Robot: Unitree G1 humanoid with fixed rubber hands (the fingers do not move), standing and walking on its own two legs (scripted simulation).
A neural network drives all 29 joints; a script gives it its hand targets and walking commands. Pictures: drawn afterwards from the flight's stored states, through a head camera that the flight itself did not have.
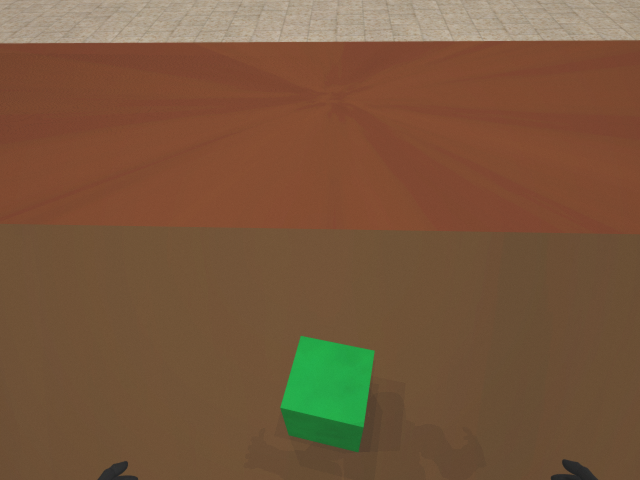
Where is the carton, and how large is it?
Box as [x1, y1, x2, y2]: [280, 336, 374, 451]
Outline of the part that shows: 301,336 280,407 288,433 290,435 358,451 363,427 374,351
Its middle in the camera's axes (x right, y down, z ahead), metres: +0.02 +0.46 +1.11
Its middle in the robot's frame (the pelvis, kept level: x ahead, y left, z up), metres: +0.45 +0.02 -0.66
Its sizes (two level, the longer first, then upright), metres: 0.210 0.200 0.250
